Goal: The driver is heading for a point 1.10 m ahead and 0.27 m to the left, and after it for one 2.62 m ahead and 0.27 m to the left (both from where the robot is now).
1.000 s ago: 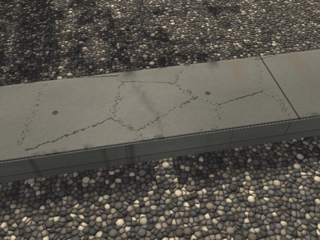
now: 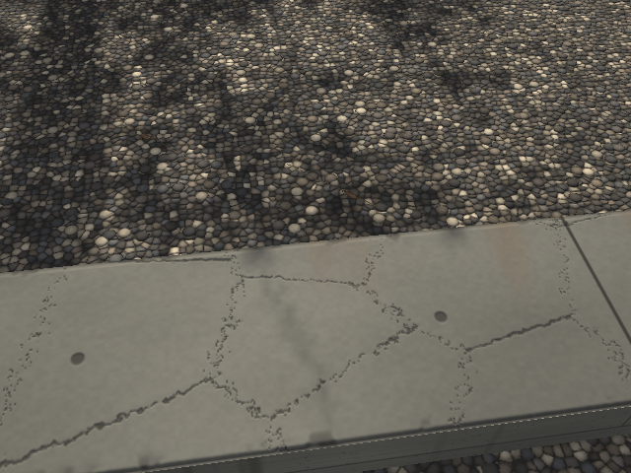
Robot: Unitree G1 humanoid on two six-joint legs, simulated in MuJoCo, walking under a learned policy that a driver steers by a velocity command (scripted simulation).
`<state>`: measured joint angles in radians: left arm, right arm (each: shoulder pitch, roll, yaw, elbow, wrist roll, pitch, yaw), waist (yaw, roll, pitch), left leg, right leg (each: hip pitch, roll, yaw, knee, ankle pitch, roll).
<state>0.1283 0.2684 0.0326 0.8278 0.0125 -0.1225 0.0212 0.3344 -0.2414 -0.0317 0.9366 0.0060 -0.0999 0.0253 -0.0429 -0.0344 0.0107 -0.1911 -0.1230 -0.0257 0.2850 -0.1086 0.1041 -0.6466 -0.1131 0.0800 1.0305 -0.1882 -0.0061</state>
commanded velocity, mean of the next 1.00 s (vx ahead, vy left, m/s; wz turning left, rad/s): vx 0.50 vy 0.00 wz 0.50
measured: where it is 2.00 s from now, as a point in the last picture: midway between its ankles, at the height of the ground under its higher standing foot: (98, 259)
